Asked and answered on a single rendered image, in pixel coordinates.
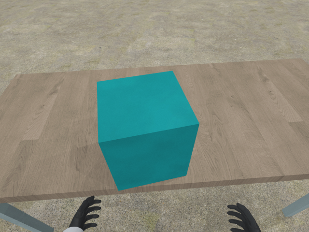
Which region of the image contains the table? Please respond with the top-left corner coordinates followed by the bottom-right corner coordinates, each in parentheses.
top-left (0, 58), bottom-right (309, 232)

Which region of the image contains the carton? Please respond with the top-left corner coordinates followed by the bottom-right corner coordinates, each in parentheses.
top-left (97, 71), bottom-right (199, 191)

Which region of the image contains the robot right hand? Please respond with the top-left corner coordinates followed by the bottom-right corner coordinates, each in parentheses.
top-left (227, 203), bottom-right (261, 232)

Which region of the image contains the robot left hand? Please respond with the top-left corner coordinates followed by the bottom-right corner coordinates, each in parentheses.
top-left (69, 196), bottom-right (101, 231)

